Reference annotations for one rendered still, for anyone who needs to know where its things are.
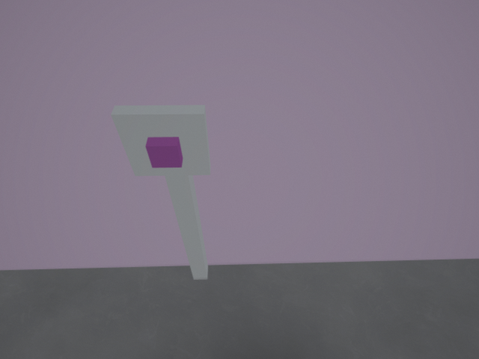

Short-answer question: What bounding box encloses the button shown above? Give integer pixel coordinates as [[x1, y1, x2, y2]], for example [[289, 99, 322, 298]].
[[146, 137, 183, 168]]

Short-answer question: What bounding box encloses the panel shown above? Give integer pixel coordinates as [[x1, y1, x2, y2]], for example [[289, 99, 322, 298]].
[[111, 105, 210, 280]]

